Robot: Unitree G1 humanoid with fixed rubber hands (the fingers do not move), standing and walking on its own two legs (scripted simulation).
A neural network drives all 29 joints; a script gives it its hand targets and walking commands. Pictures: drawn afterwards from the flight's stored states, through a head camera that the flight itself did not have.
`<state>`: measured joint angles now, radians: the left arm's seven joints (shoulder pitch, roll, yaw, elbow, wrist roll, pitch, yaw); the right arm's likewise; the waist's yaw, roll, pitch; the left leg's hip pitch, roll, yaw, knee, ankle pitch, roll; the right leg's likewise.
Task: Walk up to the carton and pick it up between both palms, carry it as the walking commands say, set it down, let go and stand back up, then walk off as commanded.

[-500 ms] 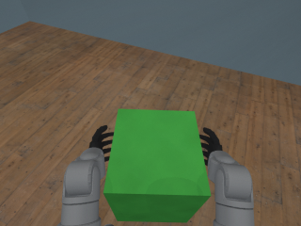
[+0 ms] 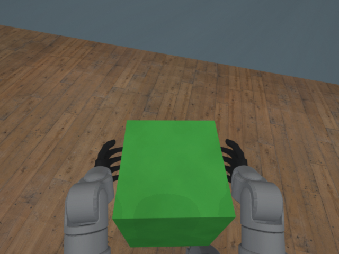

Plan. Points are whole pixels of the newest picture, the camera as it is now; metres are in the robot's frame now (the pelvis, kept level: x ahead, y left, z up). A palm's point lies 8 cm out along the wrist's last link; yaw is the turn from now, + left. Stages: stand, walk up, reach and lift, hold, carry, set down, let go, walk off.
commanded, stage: carry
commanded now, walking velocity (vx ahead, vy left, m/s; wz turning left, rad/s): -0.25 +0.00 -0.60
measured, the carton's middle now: (170, 187) +0.27 +0.02 +0.01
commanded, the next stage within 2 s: none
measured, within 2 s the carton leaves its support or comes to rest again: neither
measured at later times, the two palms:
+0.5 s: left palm out of the picture +0.12 +0.00 +0.07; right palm out of the picture +0.01 -0.27 +0.07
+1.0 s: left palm out of the picture -0.08 -0.01 +0.06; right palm out of the picture -0.25 -0.24 +0.06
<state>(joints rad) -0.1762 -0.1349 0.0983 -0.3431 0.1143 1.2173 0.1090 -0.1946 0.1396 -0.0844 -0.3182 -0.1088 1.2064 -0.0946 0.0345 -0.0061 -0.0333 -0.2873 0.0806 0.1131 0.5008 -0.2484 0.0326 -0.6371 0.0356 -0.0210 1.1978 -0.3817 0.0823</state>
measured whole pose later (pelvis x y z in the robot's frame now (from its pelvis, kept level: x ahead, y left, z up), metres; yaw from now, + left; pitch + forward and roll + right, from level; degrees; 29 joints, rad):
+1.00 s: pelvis -0.38 +0.03 -0.02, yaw -38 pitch +2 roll -3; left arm -0.18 -0.14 0.09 -0.31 0.11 1.20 0.11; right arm -0.18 0.14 -0.09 -0.31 -0.13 1.19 -0.08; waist 0.03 0.05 -0.05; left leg -0.53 0.26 0.20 0.76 -0.34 -0.05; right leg -0.33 0.02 -0.08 0.60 -0.29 0.00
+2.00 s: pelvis -0.65 +0.30 -0.01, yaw -72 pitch +5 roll +2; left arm -0.16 -0.13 0.09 -0.38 0.13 1.18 0.10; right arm -0.19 0.14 -0.08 -0.33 -0.06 1.15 -0.12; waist -0.04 -0.02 -0.04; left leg -0.48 0.03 0.03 0.92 -0.48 -0.07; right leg -0.51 0.03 0.08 0.48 -0.06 -0.01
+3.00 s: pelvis -0.73 +0.62 +0.00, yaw -94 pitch +3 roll -3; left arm -0.15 -0.13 0.12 -0.29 0.10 1.21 0.11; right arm -0.22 0.14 -0.08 -0.23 -0.12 1.20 -0.10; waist 0.04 0.00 -0.15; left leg -0.32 0.07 0.10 0.54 -0.26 0.02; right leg -0.47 -0.03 -0.03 0.87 -0.43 0.06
